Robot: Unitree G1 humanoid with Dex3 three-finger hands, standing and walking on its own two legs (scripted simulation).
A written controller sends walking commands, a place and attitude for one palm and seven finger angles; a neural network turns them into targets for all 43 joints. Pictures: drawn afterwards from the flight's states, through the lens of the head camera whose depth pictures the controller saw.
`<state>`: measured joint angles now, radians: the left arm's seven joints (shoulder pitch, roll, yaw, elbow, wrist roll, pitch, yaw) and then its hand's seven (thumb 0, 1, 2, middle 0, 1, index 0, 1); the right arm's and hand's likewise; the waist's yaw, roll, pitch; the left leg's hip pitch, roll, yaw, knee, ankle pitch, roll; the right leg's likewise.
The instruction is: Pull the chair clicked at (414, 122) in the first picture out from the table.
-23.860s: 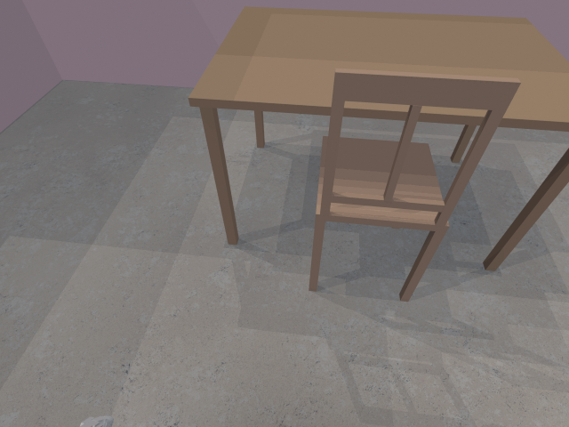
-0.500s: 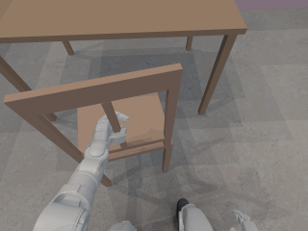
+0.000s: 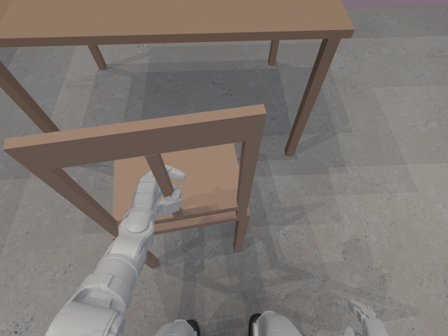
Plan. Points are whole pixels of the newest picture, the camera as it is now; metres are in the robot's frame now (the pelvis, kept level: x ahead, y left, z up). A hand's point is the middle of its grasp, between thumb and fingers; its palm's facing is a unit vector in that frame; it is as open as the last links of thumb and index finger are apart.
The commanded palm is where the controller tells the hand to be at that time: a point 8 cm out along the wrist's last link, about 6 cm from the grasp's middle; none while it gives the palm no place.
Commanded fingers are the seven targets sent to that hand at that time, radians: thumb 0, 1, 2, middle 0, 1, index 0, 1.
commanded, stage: step backward, pulling the chair out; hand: left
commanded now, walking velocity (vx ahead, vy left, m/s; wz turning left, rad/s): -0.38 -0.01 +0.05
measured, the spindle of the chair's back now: (167, 189) +0.39 +0.12 -0.07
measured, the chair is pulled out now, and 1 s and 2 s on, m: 0.32 0.53 0.66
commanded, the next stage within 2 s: stop walking, hand still on the chair in 1.34 s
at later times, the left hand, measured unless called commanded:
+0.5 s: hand (172, 243) +0.28 +0.10 -0.06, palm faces -0.06 -0.98 -0.19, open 5.3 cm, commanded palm +0.27 +0.15 -0.05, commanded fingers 0.00 0.90 0.90 -0.50 -1.45 -0.50 -1.45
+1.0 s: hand (170, 314) +0.16 +0.09 -0.05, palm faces -0.15 -0.97 -0.17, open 5.2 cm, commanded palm +0.15 +0.15 -0.05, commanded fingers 0.00 0.90 0.90 -0.50 -1.45 -0.50 -1.45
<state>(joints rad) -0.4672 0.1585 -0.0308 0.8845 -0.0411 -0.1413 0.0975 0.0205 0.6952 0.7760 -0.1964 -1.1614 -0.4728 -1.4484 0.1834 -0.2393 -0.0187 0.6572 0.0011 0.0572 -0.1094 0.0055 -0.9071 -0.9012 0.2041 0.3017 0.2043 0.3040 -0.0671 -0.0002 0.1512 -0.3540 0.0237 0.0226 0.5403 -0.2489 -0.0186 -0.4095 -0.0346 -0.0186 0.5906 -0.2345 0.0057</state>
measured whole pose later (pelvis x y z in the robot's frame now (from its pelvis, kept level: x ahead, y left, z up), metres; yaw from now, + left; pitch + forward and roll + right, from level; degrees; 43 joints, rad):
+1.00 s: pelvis -0.20 +0.02 +0.00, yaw +2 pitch +3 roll +2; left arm -0.51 0.11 -0.11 0.88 -0.04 -0.10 0.09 0.02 0.70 0.76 -0.16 -1.17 -0.49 -1.45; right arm 0.16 -0.27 -0.03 0.65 0.02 0.10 -0.13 0.01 -0.91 -0.90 0.20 0.30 0.20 0.30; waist -0.07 -0.01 0.16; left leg -0.18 0.02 0.08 0.45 -0.33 -0.04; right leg -0.50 -0.09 -0.03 0.56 -0.13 0.02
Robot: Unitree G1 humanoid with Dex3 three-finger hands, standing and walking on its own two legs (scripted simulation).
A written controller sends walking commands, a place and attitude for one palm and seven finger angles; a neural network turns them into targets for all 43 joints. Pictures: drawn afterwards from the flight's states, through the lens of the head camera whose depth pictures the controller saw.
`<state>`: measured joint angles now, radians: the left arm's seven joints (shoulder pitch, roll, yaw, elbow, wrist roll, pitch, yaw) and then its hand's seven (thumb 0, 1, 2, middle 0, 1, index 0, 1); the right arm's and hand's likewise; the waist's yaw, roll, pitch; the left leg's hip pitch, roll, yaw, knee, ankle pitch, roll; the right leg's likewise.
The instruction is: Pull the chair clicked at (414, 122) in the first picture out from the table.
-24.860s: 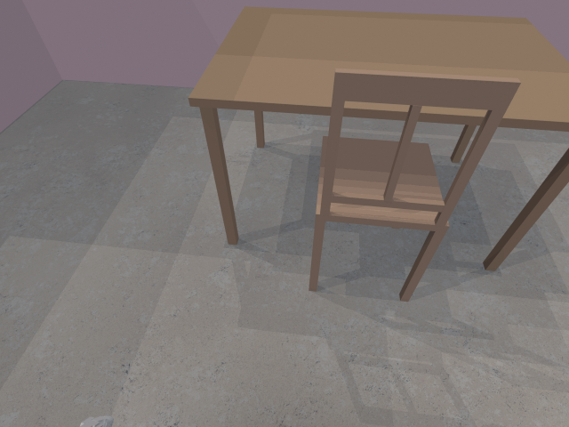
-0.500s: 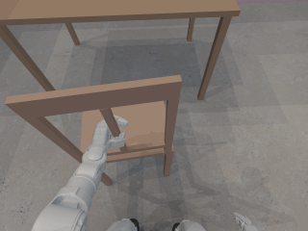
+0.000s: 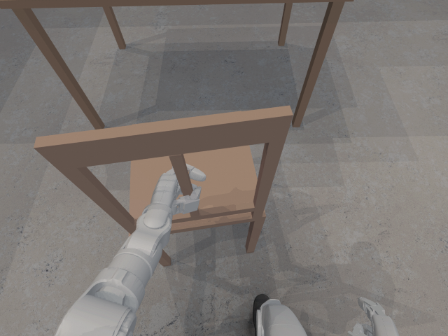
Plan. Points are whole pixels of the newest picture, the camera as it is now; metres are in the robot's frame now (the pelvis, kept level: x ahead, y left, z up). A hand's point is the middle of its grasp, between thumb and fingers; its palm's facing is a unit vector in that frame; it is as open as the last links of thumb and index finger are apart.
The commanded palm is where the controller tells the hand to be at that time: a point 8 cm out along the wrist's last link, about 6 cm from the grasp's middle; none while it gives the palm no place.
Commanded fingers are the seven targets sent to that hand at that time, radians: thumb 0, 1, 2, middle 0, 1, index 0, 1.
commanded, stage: step backward, pulling the chair out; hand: left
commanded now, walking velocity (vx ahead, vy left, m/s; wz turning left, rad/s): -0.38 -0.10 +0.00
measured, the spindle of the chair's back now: (187, 188) +0.39 +0.08 -0.07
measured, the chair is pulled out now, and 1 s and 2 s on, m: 0.53 0.66 0.66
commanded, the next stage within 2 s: stop walking, hand still on the chair in 0.34 s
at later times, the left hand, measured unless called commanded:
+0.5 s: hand (186, 240) +0.28 +0.08 -0.05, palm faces -0.11 -0.98 -0.18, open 5.3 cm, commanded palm +0.27 +0.13 -0.04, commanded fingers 0.00 0.90 0.90 -0.50 -1.45 -0.50 -1.45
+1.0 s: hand (188, 263) +0.24 +0.07 -0.05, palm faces -0.15 -0.97 -0.17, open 5.4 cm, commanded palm +0.23 +0.12 -0.04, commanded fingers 0.00 0.90 0.90 -0.50 -1.45 -0.50 -1.45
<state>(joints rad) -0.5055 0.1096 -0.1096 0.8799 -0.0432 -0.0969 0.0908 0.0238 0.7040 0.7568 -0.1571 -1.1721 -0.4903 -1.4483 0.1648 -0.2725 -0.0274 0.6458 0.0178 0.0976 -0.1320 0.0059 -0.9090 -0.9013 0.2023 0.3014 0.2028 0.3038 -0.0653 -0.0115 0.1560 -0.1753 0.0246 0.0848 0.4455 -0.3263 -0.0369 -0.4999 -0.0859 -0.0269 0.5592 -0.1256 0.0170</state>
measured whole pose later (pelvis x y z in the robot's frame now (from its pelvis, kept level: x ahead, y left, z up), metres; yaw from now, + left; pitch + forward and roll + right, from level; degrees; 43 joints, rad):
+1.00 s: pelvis -0.05 +0.00 +0.01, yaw -1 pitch -1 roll +1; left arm -0.23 0.06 -0.13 0.81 -0.02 -0.09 0.10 0.05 0.68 0.77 -0.18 -1.19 -0.49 -1.45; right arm 0.19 -0.22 0.01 0.67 0.01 0.03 -0.12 0.01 -0.91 -0.90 0.20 0.30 0.20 0.30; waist -0.04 0.04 0.06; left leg -0.17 0.05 0.04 0.45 -0.26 -0.04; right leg -0.27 -0.02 -0.02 0.49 -0.20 0.00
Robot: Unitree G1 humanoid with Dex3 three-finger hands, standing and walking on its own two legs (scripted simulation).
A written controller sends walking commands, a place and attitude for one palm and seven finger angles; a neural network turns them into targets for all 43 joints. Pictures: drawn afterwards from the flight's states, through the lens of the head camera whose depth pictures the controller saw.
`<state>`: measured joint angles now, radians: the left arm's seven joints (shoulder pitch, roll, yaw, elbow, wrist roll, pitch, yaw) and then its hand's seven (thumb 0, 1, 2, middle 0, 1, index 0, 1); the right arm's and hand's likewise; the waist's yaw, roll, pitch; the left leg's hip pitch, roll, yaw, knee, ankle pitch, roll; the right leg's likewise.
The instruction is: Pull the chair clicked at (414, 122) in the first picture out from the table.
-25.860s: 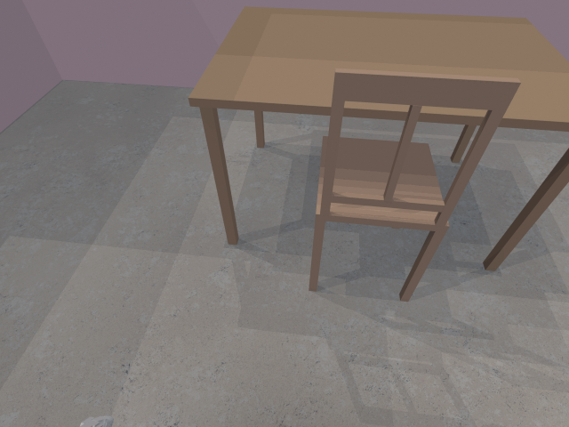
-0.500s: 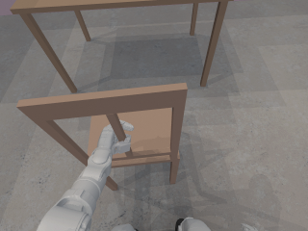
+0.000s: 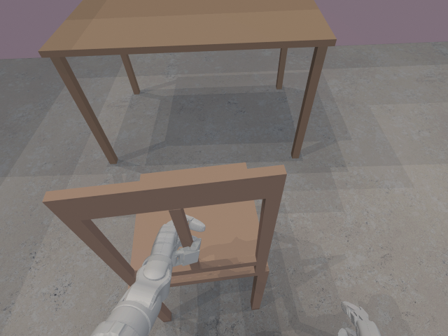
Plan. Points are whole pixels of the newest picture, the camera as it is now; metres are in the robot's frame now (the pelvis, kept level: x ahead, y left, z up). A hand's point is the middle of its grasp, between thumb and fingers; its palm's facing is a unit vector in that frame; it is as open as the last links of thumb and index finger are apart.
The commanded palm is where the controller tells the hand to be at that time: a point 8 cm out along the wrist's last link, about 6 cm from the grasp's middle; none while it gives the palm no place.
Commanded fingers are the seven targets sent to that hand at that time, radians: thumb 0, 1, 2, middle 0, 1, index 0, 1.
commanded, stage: stop walking, hand still on the chair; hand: left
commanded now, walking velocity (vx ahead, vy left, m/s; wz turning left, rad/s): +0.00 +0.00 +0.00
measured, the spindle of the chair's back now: (187, 241) +0.32 +0.10 -0.07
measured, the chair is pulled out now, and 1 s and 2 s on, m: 0.66 0.66 0.66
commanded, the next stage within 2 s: open the thumb and straighten the fingers in 0.36 s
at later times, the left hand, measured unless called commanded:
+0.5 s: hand (193, 251) +0.29 +0.08 -0.06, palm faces -0.16 -0.97 -0.16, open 5.4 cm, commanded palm +0.27 +0.13 -0.04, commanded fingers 0.00 0.54 0.73 -0.50 -1.45 -0.50 -1.45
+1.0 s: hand (185, 249) +0.29 +0.09 -0.06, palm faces -0.16 -0.98 -0.13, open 14.9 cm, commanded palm +0.28 +0.15 -0.04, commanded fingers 0.00 -0.55 0.20 -0.05 -0.14 -0.05 -0.14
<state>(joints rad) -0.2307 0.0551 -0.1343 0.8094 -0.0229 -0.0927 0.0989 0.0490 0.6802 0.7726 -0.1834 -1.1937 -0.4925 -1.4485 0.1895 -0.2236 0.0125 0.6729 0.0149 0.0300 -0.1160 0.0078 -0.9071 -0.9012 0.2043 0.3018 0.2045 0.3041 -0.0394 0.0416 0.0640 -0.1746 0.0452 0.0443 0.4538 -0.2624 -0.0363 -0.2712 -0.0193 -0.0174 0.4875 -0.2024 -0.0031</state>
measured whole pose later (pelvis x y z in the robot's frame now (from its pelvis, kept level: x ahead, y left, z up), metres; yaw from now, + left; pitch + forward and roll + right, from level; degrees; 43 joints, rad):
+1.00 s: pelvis +0.01 +0.01 -0.03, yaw +2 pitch +8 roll +1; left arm -0.05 0.12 -0.13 0.39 -0.04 0.11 0.00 -0.01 -0.48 0.24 -0.26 -0.79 -0.27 -0.81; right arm 0.25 -0.25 0.00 0.59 0.03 -0.06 -0.05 0.01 -0.91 -0.90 0.20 0.30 0.20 0.30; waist -0.06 0.05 -0.08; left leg -0.47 0.02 0.02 0.73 -0.40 -0.02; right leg -0.56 -0.05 -0.03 0.76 -0.35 0.01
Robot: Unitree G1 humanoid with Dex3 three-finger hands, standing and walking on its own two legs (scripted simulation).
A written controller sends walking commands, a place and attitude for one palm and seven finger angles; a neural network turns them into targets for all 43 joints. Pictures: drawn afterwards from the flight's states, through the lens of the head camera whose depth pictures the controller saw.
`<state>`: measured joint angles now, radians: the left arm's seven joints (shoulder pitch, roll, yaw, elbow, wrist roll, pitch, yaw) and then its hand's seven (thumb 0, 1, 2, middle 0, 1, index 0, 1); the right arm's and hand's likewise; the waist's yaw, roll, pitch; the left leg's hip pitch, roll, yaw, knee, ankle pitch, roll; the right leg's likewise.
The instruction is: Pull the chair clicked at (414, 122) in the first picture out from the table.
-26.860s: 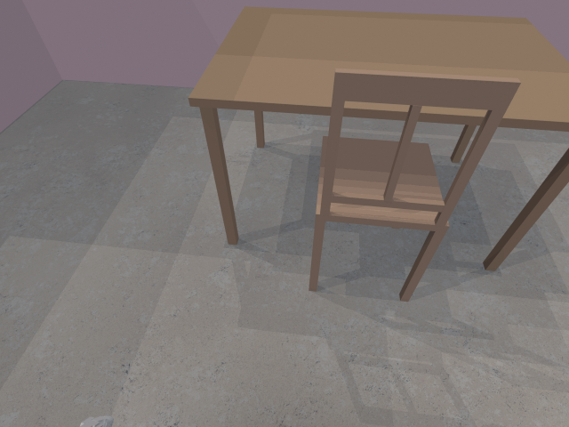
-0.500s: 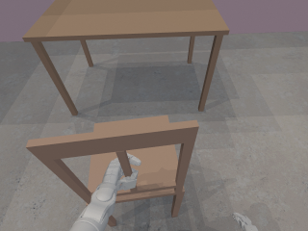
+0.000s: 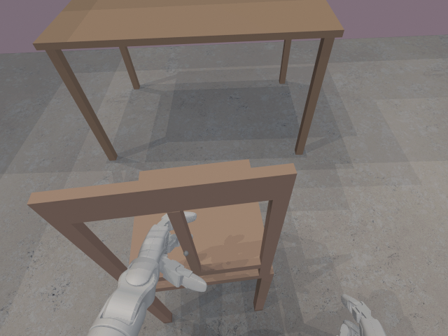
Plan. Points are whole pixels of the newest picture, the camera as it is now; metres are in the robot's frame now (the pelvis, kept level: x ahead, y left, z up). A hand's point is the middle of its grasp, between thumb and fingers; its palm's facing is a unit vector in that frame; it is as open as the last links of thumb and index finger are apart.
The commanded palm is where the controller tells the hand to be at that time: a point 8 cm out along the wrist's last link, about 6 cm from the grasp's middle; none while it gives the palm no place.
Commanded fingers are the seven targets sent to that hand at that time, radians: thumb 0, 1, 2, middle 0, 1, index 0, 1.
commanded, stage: open the thumb and straighten the fingers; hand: left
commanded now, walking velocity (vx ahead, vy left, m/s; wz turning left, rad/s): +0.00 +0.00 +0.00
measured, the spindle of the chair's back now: (187, 244) +0.31 +0.08 -0.05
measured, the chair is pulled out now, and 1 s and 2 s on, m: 0.66 0.66 0.66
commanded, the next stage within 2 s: draw the fingers out of the gap in 0.20 s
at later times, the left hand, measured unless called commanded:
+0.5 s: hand (183, 272) +0.25 +0.08 -0.04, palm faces -0.19 -0.97 -0.13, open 17.4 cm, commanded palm +0.23 +0.13 -0.02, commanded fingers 0.00 -0.55 0.20 0.00 0.00 0.00 0.00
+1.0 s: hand (176, 323) +0.16 +0.09 -0.03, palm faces -0.17 -0.98 -0.13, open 17.5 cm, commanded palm +0.15 +0.13 -0.02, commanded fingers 0.00 -0.55 0.20 0.00 0.00 0.00 0.00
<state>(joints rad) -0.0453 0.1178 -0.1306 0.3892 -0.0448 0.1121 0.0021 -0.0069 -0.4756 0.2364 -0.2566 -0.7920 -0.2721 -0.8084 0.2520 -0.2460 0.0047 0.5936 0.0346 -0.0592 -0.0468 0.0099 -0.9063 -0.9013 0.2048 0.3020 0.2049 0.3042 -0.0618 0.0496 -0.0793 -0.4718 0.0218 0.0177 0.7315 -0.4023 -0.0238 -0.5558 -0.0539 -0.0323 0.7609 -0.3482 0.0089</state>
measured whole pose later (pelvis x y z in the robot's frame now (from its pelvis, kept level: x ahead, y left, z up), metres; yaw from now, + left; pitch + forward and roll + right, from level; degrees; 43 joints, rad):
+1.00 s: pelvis +0.01 +0.00 -0.03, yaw +2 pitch +11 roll +0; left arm 0.57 0.16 -0.27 -0.26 0.05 0.21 0.03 -0.01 -0.54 0.21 -0.01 0.00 0.00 0.00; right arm 0.26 -0.23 0.02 0.40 0.03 -0.08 -0.08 0.01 -0.90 -0.90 0.21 0.30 0.21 0.30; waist -0.04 0.05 -0.14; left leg -0.62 0.01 -0.03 0.96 -0.52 -0.02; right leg -0.68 -0.08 -0.07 0.96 -0.46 0.01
